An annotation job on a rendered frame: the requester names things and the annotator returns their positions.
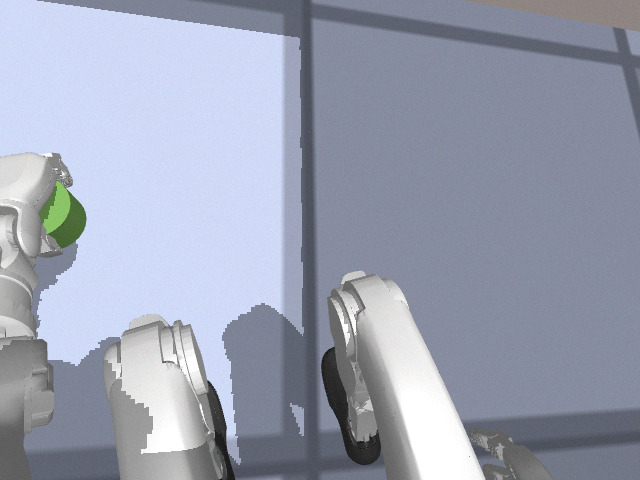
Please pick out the left robot foot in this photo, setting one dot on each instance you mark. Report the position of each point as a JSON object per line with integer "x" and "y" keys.
{"x": 220, "y": 432}

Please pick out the left robot arm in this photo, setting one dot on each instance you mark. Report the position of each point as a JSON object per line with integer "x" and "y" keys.
{"x": 26, "y": 379}

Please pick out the tin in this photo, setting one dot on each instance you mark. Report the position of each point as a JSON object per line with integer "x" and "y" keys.
{"x": 63, "y": 216}

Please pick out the left robot hand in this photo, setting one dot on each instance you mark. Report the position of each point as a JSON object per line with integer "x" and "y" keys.
{"x": 30, "y": 178}

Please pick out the right robot hand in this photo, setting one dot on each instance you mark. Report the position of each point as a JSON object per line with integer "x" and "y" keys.
{"x": 521, "y": 463}

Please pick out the right robot foot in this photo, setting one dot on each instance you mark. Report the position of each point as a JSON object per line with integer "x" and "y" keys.
{"x": 363, "y": 453}

